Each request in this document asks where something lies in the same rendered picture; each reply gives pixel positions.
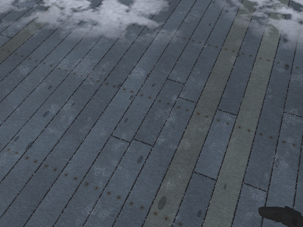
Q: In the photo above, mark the robot right hand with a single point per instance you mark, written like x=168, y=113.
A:
x=287, y=215

